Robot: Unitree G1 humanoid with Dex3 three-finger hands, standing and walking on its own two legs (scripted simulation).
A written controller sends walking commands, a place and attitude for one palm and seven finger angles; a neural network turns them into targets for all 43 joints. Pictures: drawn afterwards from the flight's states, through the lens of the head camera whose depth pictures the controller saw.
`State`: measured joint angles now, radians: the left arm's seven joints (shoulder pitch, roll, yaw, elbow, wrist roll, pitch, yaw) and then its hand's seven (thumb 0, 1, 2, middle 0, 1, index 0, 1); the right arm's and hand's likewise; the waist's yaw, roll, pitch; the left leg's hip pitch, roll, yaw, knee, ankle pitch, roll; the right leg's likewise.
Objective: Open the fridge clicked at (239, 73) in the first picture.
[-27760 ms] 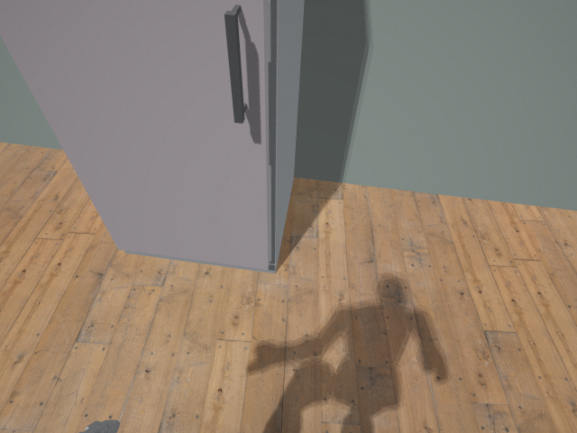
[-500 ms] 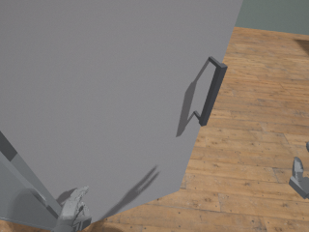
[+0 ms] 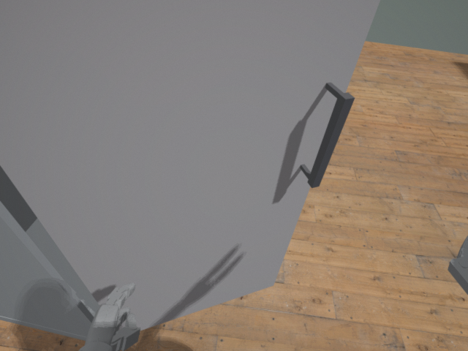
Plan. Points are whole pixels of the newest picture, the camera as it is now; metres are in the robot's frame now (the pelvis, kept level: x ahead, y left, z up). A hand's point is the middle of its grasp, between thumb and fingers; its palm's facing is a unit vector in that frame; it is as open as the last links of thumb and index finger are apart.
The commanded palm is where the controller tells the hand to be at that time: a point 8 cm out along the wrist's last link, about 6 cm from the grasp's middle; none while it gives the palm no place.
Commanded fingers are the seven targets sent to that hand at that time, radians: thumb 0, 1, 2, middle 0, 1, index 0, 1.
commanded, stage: step back with the hand held close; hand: right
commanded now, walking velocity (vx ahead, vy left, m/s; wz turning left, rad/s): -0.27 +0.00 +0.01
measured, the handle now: (321, 139) +0.49 -0.18 +0.13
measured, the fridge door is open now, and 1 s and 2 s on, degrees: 59 59 59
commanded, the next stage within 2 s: stop stepping back and stand still in 1.24 s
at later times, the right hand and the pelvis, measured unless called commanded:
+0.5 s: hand out of the picture +0.14 -0.30 +0.15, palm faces +0.47 +0.76 -0.44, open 7.4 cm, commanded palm +0.08 -0.33 +0.17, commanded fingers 0.00 -0.90 -0.90 0.20 0.30 0.20 0.30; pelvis -0.06 -0.03 -0.02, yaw +1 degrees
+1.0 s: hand out of the picture +0.08 -0.31 +0.15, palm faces +0.52 +0.74 -0.42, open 7.4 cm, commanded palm +0.01 -0.34 +0.17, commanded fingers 0.00 -0.90 -0.90 0.20 0.30 0.20 0.30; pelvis -0.12 -0.04 -0.04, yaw -2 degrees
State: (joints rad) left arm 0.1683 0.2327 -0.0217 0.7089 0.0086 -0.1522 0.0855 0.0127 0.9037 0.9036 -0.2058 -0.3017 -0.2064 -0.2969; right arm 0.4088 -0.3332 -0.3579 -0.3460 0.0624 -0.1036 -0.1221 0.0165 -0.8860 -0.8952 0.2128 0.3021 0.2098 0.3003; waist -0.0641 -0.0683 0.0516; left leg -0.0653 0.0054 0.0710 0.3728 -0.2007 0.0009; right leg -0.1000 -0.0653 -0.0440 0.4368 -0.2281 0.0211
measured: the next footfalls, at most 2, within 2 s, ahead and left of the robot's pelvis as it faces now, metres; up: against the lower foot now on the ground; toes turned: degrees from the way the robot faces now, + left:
left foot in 1.54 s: -0.26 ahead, +0.07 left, +0.00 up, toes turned -3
right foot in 1.72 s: -0.21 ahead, -0.19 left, +0.00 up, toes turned -6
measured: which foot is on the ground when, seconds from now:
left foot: down 0.00-1.00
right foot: down 0.00-1.00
